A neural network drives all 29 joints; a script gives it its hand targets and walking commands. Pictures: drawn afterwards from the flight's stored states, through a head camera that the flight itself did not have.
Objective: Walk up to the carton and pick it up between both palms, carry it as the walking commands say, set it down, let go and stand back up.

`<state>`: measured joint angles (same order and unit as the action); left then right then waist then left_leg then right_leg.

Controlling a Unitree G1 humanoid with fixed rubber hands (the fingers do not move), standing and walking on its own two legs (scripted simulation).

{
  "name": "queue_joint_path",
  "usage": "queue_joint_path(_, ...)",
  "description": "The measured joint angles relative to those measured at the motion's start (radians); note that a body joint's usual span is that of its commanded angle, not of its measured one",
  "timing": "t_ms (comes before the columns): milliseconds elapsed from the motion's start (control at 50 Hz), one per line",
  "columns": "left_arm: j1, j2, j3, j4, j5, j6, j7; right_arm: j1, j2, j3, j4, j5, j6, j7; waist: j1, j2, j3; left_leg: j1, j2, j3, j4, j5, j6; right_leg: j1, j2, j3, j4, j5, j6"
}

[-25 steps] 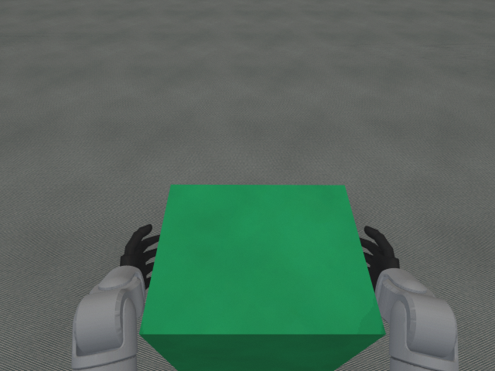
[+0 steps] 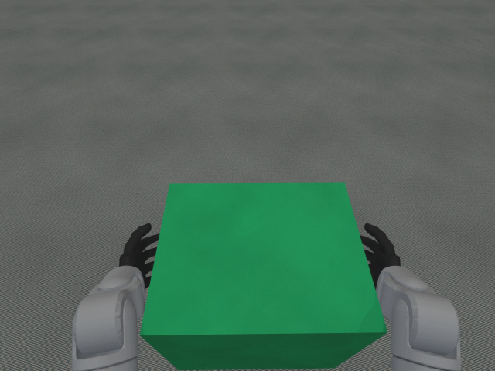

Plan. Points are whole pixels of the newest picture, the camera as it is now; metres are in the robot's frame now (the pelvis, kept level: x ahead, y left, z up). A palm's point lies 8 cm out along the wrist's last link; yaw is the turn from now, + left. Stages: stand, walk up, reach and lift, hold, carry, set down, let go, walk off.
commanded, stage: carry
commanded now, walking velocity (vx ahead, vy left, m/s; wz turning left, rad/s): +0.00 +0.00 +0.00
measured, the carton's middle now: (257, 281) +0.27 +0.00 +0.01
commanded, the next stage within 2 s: hold in 1.26 s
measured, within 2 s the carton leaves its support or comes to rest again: neither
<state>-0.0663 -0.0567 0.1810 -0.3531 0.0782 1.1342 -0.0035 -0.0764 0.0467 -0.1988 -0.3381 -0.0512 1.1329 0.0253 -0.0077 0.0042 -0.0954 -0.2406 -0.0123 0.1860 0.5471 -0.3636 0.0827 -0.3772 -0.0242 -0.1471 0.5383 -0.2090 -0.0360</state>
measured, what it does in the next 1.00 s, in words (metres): stands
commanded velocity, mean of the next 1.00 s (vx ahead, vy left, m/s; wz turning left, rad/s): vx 0.00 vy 0.00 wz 0.00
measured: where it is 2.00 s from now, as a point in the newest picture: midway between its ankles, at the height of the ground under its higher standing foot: outside the picture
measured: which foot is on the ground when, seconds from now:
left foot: down 0.00-1.00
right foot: down 0.00-1.00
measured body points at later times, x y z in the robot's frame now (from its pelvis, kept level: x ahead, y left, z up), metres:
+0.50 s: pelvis +0.01 -0.02 +0.00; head +0.00 -0.01 +0.45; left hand +0.28 +0.17 +0.06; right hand +0.28 -0.20 +0.06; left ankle -0.04 +0.05 -0.73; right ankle +0.04 -0.10 -0.73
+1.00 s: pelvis +0.01 -0.04 +0.00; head +0.00 -0.04 +0.45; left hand +0.29 +0.15 +0.06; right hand +0.29 -0.22 +0.06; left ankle -0.04 +0.05 -0.73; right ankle +0.04 -0.10 -0.73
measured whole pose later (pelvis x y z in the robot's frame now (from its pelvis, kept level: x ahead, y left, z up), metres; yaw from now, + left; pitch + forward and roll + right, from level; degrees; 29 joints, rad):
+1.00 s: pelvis +0.01 -0.04 +0.00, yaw +1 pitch +3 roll +0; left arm -0.08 -0.07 0.19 -0.16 0.13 0.94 -0.03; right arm -0.09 0.04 -0.20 -0.15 -0.10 0.95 0.06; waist -0.01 0.01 -0.12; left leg -0.22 0.03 0.16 0.51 -0.36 0.03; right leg -0.34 0.02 -0.18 0.48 -0.21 -0.08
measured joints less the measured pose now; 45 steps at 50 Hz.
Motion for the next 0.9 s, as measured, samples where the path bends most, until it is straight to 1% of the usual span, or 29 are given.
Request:
queue_joint_path(280, -0.008, -0.007, 0.007, 0.037, 0.016, -0.021, -0.006, -0.014, -0.002, -0.002, 0.043, -0.011, -0.021, 0.006, -0.003, 0.007, -0.004, 0.009, 0.01, -0.01, -0.003, -0.006, -0.012, 0.014, 0.01, -0.01, -0.009, -0.008, -0.008)
queue_joint_path(560, -0.012, -0.012, 0.011, 0.112, 0.034, -0.095, -0.018, -0.012, 0.0, -0.001, 0.111, -0.032, -0.093, 0.018, -0.002, 0.007, -0.012, 0.015, 0.024, -0.017, -0.013, -0.005, -0.03, 0.023, 0.025, -0.019, -0.024, -0.011, -0.025)
queue_joint_path(900, -0.016, -0.013, 0.011, 0.175, 0.048, -0.17, -0.028, -0.015, -0.003, 0.002, 0.169, -0.049, -0.164, 0.028, -0.003, 0.006, -0.023, 0.02, 0.039, -0.024, -0.029, 0.004, -0.05, 0.033, 0.042, -0.027, -0.048, -0.005, -0.044)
